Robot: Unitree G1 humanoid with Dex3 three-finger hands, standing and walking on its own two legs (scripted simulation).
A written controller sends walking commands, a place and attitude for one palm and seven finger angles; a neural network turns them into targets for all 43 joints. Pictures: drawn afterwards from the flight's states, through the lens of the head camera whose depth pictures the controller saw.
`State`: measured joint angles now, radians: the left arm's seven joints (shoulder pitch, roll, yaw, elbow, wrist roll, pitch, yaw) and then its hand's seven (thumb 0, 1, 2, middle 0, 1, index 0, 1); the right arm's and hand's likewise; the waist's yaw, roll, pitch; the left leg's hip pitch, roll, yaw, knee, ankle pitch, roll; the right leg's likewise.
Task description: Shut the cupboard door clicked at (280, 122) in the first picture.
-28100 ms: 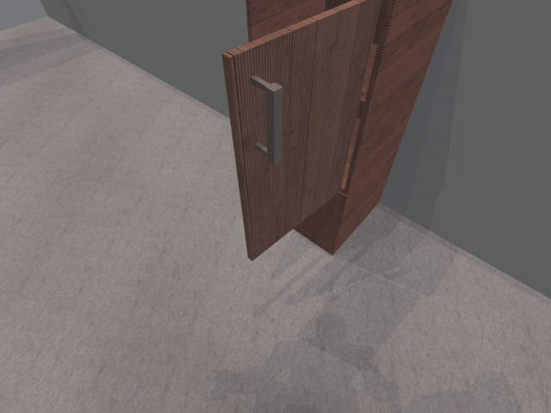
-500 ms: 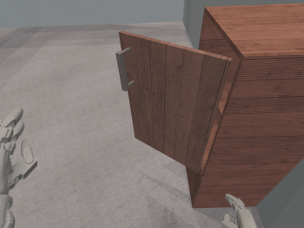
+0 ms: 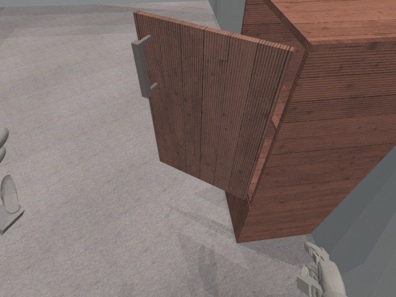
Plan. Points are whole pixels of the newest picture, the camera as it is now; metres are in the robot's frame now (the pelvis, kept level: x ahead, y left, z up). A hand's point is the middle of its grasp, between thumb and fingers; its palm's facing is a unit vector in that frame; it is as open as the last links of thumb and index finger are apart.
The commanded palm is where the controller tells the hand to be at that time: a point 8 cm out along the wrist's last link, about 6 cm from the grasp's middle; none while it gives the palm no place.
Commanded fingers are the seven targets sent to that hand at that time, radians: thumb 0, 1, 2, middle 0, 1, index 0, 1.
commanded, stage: step back with the hand held close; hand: left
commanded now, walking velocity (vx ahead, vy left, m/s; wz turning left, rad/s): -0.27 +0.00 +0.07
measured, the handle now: (147, 67) +0.64 +0.18 +0.13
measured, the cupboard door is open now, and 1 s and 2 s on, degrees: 54 54 54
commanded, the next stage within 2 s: stop stepping back and stand still in 0.80 s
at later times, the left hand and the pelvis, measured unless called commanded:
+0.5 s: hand out of the picture +0.09 +0.28 +0.16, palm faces +0.52 -0.74 -0.42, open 7.4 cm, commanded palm +0.03 +0.31 +0.18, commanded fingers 0.00 0.90 0.90 -0.20 -0.30 -0.20 -0.30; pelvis -0.09 +0.00 -0.02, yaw +5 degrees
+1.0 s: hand out of the picture +0.00 +0.25 +0.18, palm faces +0.34 -0.85 -0.39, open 7.4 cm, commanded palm -0.05 +0.30 +0.18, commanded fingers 0.00 0.90 0.90 -0.20 -0.30 -0.20 -0.30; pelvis -0.22 +0.01 -0.03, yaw -4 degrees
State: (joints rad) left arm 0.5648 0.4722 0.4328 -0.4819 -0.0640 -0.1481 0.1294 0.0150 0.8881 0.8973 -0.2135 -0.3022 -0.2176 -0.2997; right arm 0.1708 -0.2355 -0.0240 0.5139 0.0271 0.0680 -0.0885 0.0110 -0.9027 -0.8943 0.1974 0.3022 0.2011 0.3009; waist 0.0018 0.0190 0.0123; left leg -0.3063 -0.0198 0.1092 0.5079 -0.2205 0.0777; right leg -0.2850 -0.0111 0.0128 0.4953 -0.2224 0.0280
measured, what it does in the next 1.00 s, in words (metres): walks backwards: right foot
